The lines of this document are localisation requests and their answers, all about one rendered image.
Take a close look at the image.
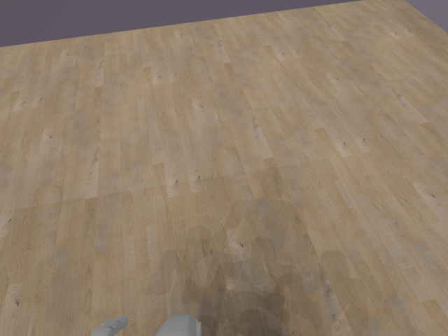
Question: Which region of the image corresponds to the left robot hand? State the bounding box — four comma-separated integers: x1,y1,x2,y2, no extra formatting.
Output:
91,316,128,336

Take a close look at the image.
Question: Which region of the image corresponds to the robot left thigh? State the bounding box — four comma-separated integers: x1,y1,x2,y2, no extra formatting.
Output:
155,314,202,336

